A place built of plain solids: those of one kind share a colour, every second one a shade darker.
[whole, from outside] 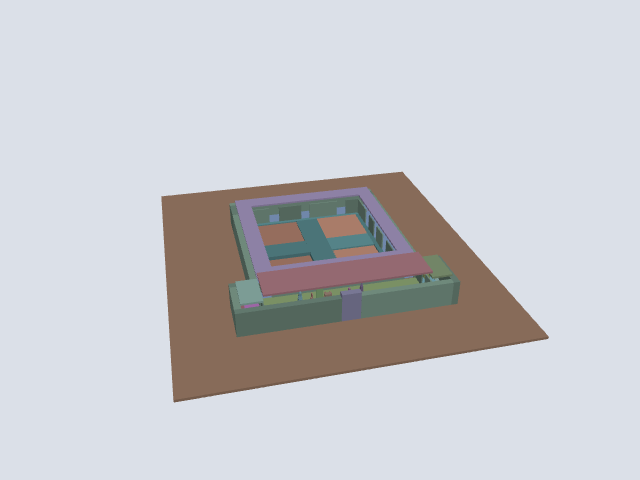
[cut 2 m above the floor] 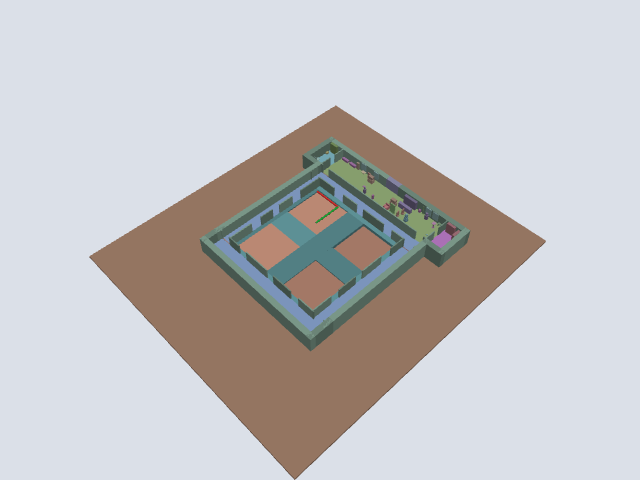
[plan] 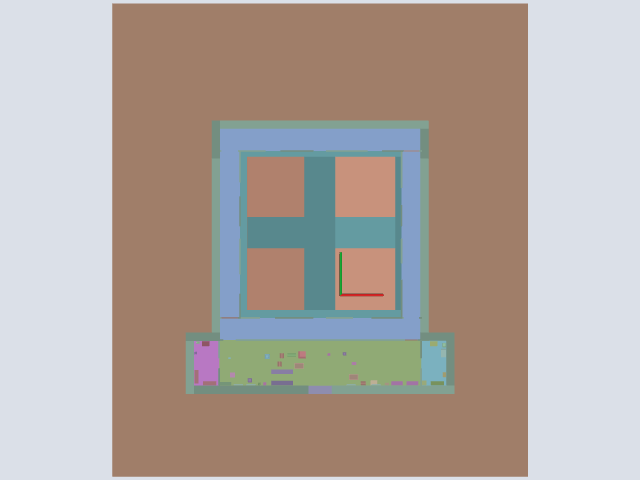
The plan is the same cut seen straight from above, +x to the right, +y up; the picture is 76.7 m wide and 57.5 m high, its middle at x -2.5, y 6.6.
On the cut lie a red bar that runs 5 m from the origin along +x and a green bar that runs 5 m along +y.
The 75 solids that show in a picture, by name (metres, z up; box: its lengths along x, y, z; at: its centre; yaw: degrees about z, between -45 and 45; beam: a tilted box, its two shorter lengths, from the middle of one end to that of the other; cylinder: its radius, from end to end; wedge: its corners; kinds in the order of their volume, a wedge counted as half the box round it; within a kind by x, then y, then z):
{
 "ground_under_all_1": {"box": [49.81, 56.68, 0.4], "at": [-2.48, 6.58, -1.37]},
 "wall_1": {"box": [1.0, 7.35, 3.92], "at": [-18.08, -8.16, 0.74]},
 "wall_2": {"box": [4.1, 1.0, 3.92], "at": [-16.53, -4.98, 0.74]},
 "wall_3": {"box": [4.9, 1.0, 3.92], "at": [-16.13, -11.34, 0.74]},
 "wall_4": {"box": [1.0, 3.65, 3.92], "at": [-14.98, -3.66, 0.74]},
 "wall_5": {"box": [1.0, 21.8, 3.92], "at": [-14.98, 7.26, 0.74]},
 "wall_6": {"box": [1.0, 4.55, 3.92], "at": [-14.98, 18.64, 0.74]},
 "wall_7": {"box": [0.2, 2.28, 3.92], "at": [-14.58, -9.9, 0.74]},
 "wall_8": {"box": [0.2, 2.28, 3.92], "at": [-14.58, -6.42, 0.74]},
 "wall_9": {"box": [0.2, 3.0, 3.92], "at": [-12.08, -1.34, 0.74]},
 "wall_10": {"box": [0.2, 4.28, 3.92], "at": [-12.08, 4.6, 0.74]},
 "wall_11": {"box": [0.2, 3.6, 3.92], "at": [-12.08, 10.04, 0.74]},
 "wall_12": {"box": [0.2, 3.88, 3.92], "at": [-12.08, 15.43, 0.74]},
 "wall_13": {"box": [2.5, 0.2, 3.92], "at": [-10.93, -2.73, 0.74]},
 "wall_14": {"box": [3.18, 0.2, 3.92], "at": [-10.59, 17.27, 0.74]},
 "wall_15": {"box": [11.6, 1.0, 3.92], "at": [-9.68, -11.34, 0.74]},
 "wall_16": {"box": [4.6, 0.2, 3.92], "at": [-5.58, -2.73, 0.74]},
 "wall_17": {"box": [3.98, 0.2, 3.92], "at": [-5.27, 17.27, 0.74]},
 "wall_18": {"box": [26.0, 1.0, 3.92], "at": [-2.48, 20.42, 0.74]},
 "wall_19": {"box": [20.27, 0.2, 3.92], "at": [-2.44, -5.38, 0.74]},
 "wall_20": {"box": [3.25, 0.2, 3.92], "at": [-0.15, -2.73, 0.74]},
 "wall_21": {"box": [5.0, 0.2, 3.92], "at": [0.72, 17.27, 0.74]},
 "wall_22": {"box": [5.0, 0.2, 3.92], "at": [0.72, 17.27, 0.74]},
 "wall_23": {"box": [11.6, 1.0, 3.92], "at": [4.72, -11.34, 0.74]},
 "wall_24": {"box": [3.7, 0.2, 3.92], "at": [5.52, -2.73, 0.74]},
 "wall_25": {"box": [2.45, 0.2, 3.92], "at": [6.15, 17.27, 0.74]},
 "wall_26": {"box": [0.2, 4.68, 3.92], "at": [7.27, -0.5, 0.74]},
 "wall_27": {"box": [0.2, 2.95, 3.92], "at": [7.27, 5.26, 0.74]},
 "wall_28": {"box": [0.2, 2.58, 3.92], "at": [7.27, 9.53, 0.74]},
 "wall_29": {"box": [0.2, 4.55, 3.92], "at": [7.27, 15.09, 0.74]},
 "wall_30": {"box": [0.2, 2.28, 3.92], "at": [9.62, -9.9, 0.74]},
 "wall_31": {"box": [0.2, 2.28, 3.92], "at": [9.62, -6.42, 0.74]},
 "wall_32": {"box": [1.0, 3.65, 3.92], "at": [10.02, -3.66, 0.74]},
 "wall_33": {"box": [1.0, 21.8, 3.92], "at": [10.02, 7.26, 0.74]},
 "wall_34": {"box": [1.0, 4.55, 3.92], "at": [10.02, 18.64, 0.74]},
 "wall_35": {"box": [4.9, 1.0, 3.92], "at": [11.17, -11.34, 0.74]},
 "wall_36": {"box": [4.1, 1.0, 3.92], "at": [11.57, -4.98, 0.74]},
 "wall_37": {"box": [1.0, 7.35, 3.92], "at": [13.12, -8.16, 0.74]},
 "floor_corr_1": {"box": [2.5, 20.0, 1.22], "at": [-13.33, 7.26, -0.61]},
 "floor_corr_2": {"box": [24.2, 2.65, 1.22], "at": [-2.48, -4.06, -0.61]},
 "floor_corr_3": {"box": [24.2, 2.75, 1.22], "at": [-2.48, 18.64, -0.61]},
 "floor_corr_4": {"box": [2.35, 20.0, 1.22], "at": [8.45, 7.26, -0.61]},
 "floor_gang_1": {"box": [0.85, 18.35, 1.22], "at": [-11.65, 7.39, -0.61]},
 "floor_gang_2": {"box": [6.85, 3.75, 1.22], "at": [-7.8, 7.49, -0.61]},
 "floor_gang_3": {"box": [3.7, 18.35, 1.22], "at": [-2.53, 7.39, -0.61]},
 "floor_gang_4": {"box": [19.35, 0.95, 1.22], "at": [-2.4, -2.26, -0.61]},
 "floor_gang_5": {"box": [19.35, 0.7, 1.22], "at": [-2.4, 16.91, -0.61]},
 "floor_gang_6": {"box": [7.2, 3.75, 1.22], "at": [2.92, 7.49, -0.61]},
 "floor_gang_7": {"box": [0.75, 18.35, 1.22], "at": [6.89, 7.39, -0.61]},
 "step_tier_1": {"box": [6.85, 7.4, 0.61], "at": [-7.8, 1.92, -0.92]},
 "step_tier_2": {"box": [6.85, 7.2, 1.04], "at": [-7.8, 12.96, -0.7]},
 "step_tier_3": {"box": [7.2, 7.4, 0.98], "at": [2.92, 1.92, -0.73]},
 "step_tier_4": {"box": [7.2, 7.2, 1.22], "at": [2.92, 12.96, -0.61]},
 "floor_foyer_1": {"box": [24.2, 5.55, 1.22], "at": [-2.48, -8.16, -0.61]},
 "ceil_corr_1": {"box": [2.5, 20.0, 0.3], "at": [-13.33, 7.26, 3.4]},
 "ceil_corr_2": {"box": [24.2, 2.65, 0.3], "at": [-2.48, -4.06, 3.4]},
 "ceil_corr_3": {"box": [24.2, 2.75, 0.3], "at": [-2.48, 18.64, 3.4]},
 "ceil_corr_4": {"box": [2.35, 20.0, 0.3], "at": [8.45, 7.26, 3.4]},
 "ceil_foyer_1": {"box": [24.2, 5.55, 0.3], "at": [-2.48, -8.16, 4.35]},
 "floor_cloaks_1": {"box": [3.1, 5.55, 1.22], "at": [11.17, -8.16, -0.61]},
 "floor_store_1": {"box": [3.1, 5.55, 1.22], "at": [-16.13, -8.16, -0.61]},
 "door_leaf_1": {"box": [2.8, 0.97, 4.49], "at": [-2.48, -11.35, 1.02]},
 "ceil_cloaks_1": {"box": [3.1, 5.55, 0.3], "at": [11.17, -8.16, 3.4]},
 "ceil_store_1": {"box": [3.1, 5.55, 0.3], "at": [-16.13, -8.16, 3.4]},
 "cloakroom_foyer_1": {"box": [2.6, 0.55, 1.75], "at": [-7.03, -10.53, 0.87]},
 "cloakroom_foyer_2": {"box": [2.6, 0.55, 1.0], "at": [-7.03, -9.18, 0.5]},
 "shelves_store_1": {"box": [0.5, 1.6, 2.0], "at": [-17.3, -9.79, 1.0]},
 "shelves_store_2": {"box": [1.6, 0.5, 2.0], "at": [-15.73, -10.55, 1.0]},
 "shelves_cloaks_1": {"box": [1.6, 0.5, 2.0], "at": [11.57, -10.55, 1.0]},
 "bench_foyer_1": {"box": [1.4, 0.5, 0.46], "at": [6.72, -10.55, 0.22]},
 "bench_foyer_2": {"box": [1.4, 0.5, 0.46], "at": [8.57, -10.55, 0.22]},
 "hamper_store_1": {"box": [0.9, 0.6, 0.72], "at": [-16.18, -5.82, 0.36]},
 "cart_foyer_1": {"box": [0.98, 0.58, 0.58], "at": [-5.0, -8.48, 1.21]},
 "standee_foyer_1": {"box": [1.04, 0.14, 1.9], "at": [-5.91, -7.19, 0.99]},
 "poster_case_foyer_1": {"box": [1.1, 0.14, 1.6], "at": [-12.28, -10.73, 1.3]}
}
